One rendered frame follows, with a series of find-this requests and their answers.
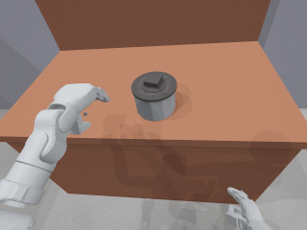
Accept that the lid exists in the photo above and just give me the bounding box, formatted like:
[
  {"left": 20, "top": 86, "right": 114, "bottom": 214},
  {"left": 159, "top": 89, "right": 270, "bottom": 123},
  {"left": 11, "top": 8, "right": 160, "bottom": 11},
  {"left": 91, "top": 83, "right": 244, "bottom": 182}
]
[{"left": 131, "top": 71, "right": 177, "bottom": 103}]

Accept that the pot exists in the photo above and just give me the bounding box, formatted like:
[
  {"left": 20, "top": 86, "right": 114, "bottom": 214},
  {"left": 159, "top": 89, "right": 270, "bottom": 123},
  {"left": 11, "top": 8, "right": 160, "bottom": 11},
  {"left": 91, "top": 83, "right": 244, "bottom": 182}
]
[{"left": 133, "top": 92, "right": 176, "bottom": 122}]

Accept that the robot right forearm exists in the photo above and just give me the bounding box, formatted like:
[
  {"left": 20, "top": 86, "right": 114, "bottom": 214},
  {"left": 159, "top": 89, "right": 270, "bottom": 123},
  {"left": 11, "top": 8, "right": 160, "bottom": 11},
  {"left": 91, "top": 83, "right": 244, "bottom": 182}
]
[{"left": 247, "top": 220, "right": 271, "bottom": 230}]

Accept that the table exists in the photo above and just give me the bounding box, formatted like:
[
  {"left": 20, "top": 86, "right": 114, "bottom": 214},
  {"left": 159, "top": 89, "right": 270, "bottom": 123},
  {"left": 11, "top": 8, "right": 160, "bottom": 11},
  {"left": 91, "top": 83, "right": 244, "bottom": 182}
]
[{"left": 0, "top": 0, "right": 307, "bottom": 205}]

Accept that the robot left hand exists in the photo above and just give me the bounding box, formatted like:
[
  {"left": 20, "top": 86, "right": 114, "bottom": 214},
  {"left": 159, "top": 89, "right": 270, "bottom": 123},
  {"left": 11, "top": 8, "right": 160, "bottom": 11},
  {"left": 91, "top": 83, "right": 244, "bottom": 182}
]
[{"left": 54, "top": 83, "right": 110, "bottom": 135}]

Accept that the knob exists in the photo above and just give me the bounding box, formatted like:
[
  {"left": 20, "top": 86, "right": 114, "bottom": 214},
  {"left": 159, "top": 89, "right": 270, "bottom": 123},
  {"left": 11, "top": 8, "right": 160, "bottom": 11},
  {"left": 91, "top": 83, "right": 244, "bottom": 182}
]
[{"left": 143, "top": 73, "right": 163, "bottom": 88}]

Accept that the left robot upper arm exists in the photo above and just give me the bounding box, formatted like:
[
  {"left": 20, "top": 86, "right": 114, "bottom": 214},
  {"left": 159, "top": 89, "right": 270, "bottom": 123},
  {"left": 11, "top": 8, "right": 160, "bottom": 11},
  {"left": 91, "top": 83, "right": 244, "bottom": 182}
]
[{"left": 0, "top": 208, "right": 35, "bottom": 230}]

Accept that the robot left forearm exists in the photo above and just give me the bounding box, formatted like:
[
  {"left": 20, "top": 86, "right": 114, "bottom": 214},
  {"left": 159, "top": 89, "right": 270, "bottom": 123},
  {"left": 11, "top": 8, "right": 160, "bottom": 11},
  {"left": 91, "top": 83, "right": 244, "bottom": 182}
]
[{"left": 0, "top": 101, "right": 79, "bottom": 209}]

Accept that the robot right hand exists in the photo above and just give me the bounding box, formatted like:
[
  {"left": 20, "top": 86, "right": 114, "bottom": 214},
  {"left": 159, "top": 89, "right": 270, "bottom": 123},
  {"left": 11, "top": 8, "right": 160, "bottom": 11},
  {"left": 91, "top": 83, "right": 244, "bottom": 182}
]
[{"left": 226, "top": 187, "right": 264, "bottom": 230}]

